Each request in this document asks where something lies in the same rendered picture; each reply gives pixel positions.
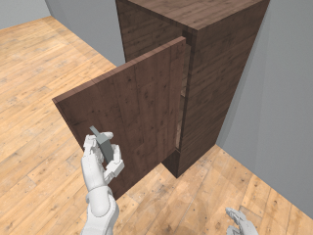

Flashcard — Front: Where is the handle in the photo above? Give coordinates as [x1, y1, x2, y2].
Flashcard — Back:
[89, 125, 114, 165]

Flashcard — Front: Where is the cupboard door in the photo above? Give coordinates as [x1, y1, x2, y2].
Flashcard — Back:
[52, 36, 187, 200]

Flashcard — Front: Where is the right robot hand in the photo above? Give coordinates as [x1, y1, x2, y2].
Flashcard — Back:
[225, 207, 259, 235]

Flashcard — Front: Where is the robot left forearm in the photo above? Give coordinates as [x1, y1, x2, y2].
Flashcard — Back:
[79, 185, 119, 235]

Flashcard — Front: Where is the left robot hand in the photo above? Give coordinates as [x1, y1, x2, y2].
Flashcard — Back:
[80, 132, 125, 192]

